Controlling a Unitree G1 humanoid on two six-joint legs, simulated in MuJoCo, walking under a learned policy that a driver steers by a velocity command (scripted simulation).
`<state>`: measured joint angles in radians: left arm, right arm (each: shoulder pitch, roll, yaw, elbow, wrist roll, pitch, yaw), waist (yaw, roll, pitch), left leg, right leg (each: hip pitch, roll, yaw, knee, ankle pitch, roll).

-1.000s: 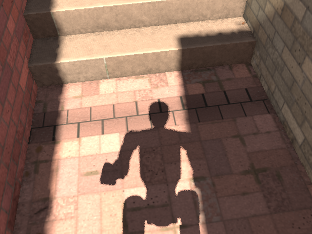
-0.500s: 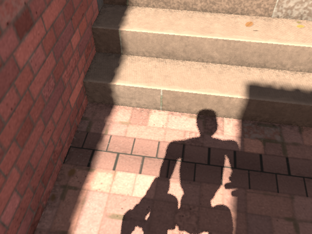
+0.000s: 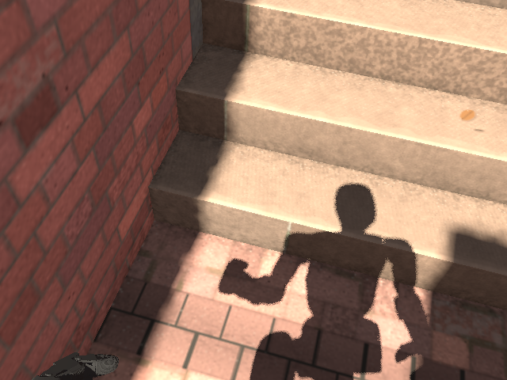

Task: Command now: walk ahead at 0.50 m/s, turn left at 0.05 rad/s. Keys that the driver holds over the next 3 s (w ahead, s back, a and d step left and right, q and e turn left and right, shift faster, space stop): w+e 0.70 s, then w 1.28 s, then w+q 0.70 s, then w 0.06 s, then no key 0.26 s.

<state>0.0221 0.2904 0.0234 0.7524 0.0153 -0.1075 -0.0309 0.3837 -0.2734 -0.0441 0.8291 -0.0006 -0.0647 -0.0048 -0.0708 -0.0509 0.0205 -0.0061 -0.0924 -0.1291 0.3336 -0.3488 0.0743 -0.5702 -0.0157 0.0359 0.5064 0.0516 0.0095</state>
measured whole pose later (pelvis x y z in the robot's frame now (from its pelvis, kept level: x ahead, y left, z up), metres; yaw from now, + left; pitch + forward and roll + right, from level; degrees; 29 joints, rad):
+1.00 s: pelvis +0.52 -0.14 +0.00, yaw -26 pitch +2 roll +1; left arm 0.06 0.26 0.02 0.65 -0.01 -0.04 -0.02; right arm 0.40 -0.31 -0.05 0.91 0.03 -0.09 -0.02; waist -0.09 -0.03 0.02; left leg 0.04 0.06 0.10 0.29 -0.35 -0.06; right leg -0.53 -0.04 0.00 0.61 -0.07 -0.02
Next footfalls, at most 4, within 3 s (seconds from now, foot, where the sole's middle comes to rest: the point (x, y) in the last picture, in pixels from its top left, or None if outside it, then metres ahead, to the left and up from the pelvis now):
0.06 right None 0.22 -0.11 -0.77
0.56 left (223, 369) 0.50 0.04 -0.77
1.02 right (352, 324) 0.61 -0.32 -0.77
1.52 left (316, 190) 0.96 -0.25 -0.61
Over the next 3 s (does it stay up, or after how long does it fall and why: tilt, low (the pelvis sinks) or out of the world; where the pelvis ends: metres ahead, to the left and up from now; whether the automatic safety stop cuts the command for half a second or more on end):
stays up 1.44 -0.47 0.51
